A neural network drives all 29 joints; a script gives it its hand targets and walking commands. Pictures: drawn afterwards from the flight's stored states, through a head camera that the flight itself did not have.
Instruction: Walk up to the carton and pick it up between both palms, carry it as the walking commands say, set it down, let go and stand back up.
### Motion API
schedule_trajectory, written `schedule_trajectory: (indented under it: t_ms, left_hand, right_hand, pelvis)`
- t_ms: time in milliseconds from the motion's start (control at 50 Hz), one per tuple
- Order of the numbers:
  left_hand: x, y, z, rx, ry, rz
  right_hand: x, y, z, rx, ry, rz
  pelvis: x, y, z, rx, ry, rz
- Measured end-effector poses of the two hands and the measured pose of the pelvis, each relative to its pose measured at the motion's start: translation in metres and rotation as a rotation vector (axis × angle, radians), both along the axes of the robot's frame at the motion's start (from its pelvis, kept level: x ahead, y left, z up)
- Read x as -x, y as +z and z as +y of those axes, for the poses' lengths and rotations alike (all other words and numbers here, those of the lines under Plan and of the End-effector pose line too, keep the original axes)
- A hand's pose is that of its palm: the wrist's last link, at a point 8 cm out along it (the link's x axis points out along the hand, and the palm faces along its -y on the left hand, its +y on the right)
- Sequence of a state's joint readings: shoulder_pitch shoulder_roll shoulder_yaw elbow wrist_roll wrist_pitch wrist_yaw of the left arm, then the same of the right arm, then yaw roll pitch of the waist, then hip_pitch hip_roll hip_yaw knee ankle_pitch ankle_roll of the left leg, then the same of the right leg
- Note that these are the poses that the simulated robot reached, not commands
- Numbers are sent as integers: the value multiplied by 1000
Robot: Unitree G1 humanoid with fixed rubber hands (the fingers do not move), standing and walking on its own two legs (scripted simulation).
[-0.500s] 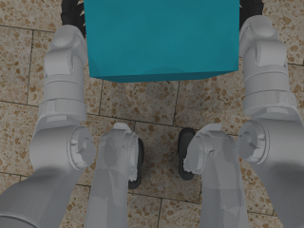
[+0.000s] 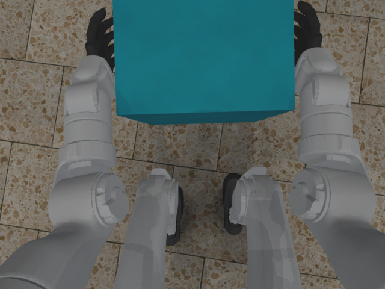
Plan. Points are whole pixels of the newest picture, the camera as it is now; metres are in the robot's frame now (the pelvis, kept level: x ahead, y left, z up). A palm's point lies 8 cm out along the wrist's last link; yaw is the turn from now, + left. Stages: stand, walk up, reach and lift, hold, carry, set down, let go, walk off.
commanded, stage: reach and lift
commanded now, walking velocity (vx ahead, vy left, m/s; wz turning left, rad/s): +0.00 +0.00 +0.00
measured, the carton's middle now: (202, 73) +0.51 +0.00 -0.14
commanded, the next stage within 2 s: none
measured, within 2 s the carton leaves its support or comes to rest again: neither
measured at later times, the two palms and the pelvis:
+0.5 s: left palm (77, 51) +0.49 +0.18 +0.00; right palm (329, 43) +0.50 -0.18 +0.00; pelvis +0.01 +0.00 +0.06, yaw +0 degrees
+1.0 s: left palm (41, 40) +0.47 +0.18 +0.08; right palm (367, 29) +0.48 -0.18 +0.07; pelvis +0.03 +0.00 +0.12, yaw -1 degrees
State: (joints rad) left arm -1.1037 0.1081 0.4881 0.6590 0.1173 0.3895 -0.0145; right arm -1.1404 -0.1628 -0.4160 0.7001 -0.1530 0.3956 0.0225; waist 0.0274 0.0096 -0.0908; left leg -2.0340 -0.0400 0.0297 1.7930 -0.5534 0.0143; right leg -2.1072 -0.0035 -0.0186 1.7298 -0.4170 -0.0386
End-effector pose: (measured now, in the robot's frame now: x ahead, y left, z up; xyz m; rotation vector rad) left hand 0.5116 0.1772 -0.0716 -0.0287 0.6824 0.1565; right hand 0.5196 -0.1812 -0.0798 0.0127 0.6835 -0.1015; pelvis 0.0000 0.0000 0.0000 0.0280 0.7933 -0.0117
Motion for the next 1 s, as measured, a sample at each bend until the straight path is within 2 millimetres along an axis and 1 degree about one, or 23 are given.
schedule_trajectory:
  t_ms: [440, 1000]
  left_hand:
    - [17, 67, 0, 4, -1, 0]
    - [39, 151, 0, 10, -1, 1]
  right_hand:
    - [18, 66, 0, -7, -4, 2]
    - [40, 149, 0, -9, -3, 5]
  pelvis:
    - [-11, 54, -3, 0, -7, -27]
    - [-27, 122, -3, 4, -16, -108]
